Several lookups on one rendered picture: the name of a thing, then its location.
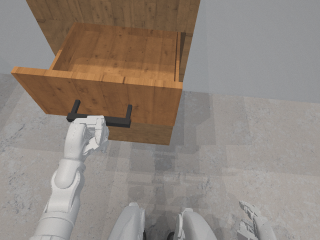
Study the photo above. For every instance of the cabinet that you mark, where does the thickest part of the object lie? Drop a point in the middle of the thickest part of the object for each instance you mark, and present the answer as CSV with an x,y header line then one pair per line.
x,y
56,17

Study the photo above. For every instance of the left robot hand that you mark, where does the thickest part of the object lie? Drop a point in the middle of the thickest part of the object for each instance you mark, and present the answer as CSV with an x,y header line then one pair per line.
x,y
92,129

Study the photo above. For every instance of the handle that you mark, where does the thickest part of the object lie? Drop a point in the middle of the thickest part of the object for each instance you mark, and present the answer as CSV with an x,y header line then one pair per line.
x,y
110,121

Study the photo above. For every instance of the robot left forearm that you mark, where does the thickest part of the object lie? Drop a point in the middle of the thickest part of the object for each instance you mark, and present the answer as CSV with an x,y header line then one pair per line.
x,y
60,213

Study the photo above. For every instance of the right robot hand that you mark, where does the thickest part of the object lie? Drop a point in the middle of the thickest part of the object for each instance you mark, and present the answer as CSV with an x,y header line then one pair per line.
x,y
260,229

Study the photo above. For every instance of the robot left shin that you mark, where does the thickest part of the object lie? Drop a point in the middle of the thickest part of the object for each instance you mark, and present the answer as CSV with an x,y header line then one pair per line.
x,y
139,237

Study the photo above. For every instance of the robot right thigh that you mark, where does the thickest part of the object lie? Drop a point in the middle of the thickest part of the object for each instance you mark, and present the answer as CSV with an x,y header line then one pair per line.
x,y
192,226

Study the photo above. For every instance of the drawer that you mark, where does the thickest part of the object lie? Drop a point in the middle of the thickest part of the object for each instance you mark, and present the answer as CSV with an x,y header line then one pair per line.
x,y
107,68

